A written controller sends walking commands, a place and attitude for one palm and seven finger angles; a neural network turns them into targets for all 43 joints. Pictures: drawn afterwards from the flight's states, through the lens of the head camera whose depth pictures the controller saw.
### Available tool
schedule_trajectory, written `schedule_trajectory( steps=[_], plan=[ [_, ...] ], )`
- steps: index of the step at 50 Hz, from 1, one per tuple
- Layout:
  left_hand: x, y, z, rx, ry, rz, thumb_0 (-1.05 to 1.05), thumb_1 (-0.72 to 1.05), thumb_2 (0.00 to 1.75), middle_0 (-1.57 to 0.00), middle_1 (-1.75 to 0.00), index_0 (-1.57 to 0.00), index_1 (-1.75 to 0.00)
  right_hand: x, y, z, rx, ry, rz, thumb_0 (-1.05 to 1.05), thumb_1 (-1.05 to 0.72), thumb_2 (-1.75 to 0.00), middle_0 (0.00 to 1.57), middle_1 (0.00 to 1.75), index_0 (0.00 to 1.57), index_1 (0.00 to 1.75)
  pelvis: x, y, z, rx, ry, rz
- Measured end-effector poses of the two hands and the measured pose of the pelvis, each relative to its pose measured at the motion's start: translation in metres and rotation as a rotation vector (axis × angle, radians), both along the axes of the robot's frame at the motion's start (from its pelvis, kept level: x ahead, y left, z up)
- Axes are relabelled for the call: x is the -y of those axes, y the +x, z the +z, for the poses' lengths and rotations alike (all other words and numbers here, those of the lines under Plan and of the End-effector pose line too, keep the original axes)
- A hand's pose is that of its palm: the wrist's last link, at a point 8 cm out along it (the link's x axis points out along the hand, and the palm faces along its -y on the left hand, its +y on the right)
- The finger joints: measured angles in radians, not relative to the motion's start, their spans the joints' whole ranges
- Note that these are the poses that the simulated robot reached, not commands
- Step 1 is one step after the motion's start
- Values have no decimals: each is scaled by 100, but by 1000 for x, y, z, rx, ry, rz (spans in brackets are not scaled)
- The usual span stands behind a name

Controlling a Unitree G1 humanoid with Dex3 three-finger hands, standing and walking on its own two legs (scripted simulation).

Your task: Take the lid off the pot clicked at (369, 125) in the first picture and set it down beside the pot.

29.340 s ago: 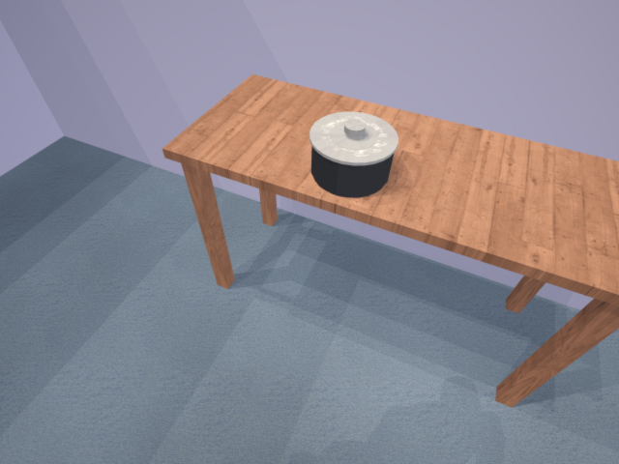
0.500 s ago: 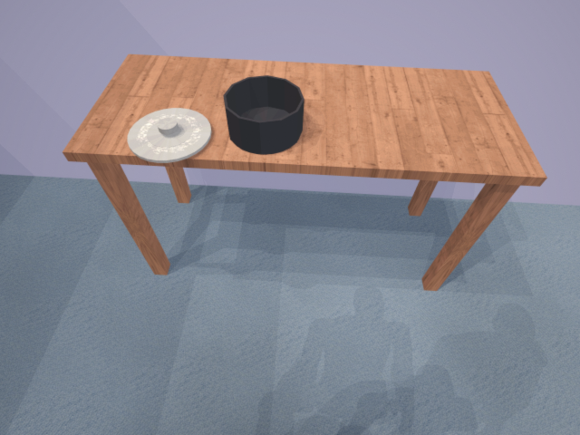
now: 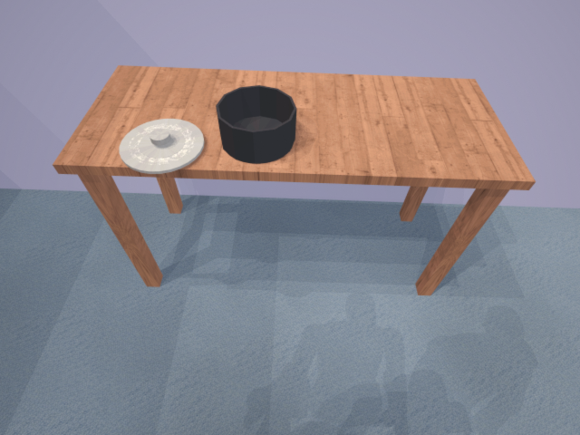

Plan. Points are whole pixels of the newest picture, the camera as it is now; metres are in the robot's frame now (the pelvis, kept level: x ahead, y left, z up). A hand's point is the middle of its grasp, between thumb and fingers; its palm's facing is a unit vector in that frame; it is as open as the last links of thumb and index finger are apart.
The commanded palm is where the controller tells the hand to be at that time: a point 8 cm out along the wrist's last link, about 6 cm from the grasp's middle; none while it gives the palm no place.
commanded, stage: let the arm hang, fingers relaxed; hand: left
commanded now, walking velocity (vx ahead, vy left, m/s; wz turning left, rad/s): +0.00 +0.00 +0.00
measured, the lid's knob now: (160, 136) +0.75 +0.34 -0.08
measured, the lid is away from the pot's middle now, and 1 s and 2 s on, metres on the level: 0.24 0.24 0.24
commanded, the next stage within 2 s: look to check the result in 1.12 s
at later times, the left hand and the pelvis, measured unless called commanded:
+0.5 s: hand out of the picture -0.02 +0.17 -0.18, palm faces +0.03 -0.98 -0.19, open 7.3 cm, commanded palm none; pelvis -0.02 +0.01 +0.00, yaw +0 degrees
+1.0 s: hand out of the picture -0.03 +0.17 -0.18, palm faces +0.03 -0.98 -0.19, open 7.3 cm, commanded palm none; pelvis -0.03 +0.00 +0.00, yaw +1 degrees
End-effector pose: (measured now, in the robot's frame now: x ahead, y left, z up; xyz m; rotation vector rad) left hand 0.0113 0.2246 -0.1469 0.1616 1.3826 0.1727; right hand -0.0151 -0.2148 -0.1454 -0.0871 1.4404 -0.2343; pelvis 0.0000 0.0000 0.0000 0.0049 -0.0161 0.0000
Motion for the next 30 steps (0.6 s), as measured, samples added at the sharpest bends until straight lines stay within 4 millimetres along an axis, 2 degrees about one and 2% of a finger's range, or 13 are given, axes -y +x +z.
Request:
schedule_trajectory(
  steps=[12,30],
  plan=[
    [-2,-14,2,-12,-5,0,1,93,90,-20,-30,-20,-30,-10,-18,1,-25,21,5,1,-91,-90,20,30,20,30,-4,-11,2,4,0,5],
    [8,-46,2,-57,-34,13,1,92,90,-20,-30,-20,-30,-4,-20,3,-1,6,27,1,-91,-90,20,30,20,30,-4,-24,4,7,-1,9]
  ],
)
